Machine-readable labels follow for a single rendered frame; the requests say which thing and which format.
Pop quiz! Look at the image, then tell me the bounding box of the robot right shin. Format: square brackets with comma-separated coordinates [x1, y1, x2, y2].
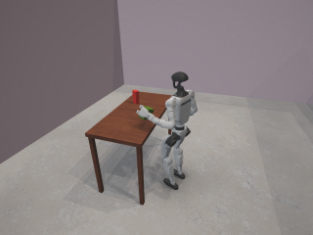
[173, 147, 184, 174]

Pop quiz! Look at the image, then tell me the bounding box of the robot left forearm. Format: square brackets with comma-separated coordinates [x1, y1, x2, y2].
[147, 113, 173, 129]

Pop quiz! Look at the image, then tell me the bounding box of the left robot upper arm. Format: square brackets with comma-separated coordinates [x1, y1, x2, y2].
[165, 97, 177, 129]

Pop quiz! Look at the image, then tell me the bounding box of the robot right thigh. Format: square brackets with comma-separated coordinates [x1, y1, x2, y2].
[173, 126, 191, 156]

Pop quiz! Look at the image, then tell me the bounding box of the sponge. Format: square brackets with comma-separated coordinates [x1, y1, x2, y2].
[138, 106, 154, 120]

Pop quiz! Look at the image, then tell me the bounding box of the table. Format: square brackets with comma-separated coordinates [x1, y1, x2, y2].
[85, 91, 172, 205]

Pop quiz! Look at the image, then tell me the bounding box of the right robot upper arm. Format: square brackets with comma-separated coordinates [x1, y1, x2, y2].
[185, 90, 198, 114]

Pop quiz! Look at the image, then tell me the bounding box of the robot left hand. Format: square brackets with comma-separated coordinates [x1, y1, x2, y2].
[136, 105, 149, 118]

